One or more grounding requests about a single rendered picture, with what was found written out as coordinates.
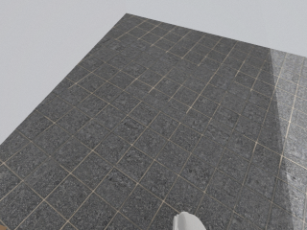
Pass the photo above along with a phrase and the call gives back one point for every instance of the right robot thigh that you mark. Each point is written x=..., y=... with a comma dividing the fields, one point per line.
x=186, y=221

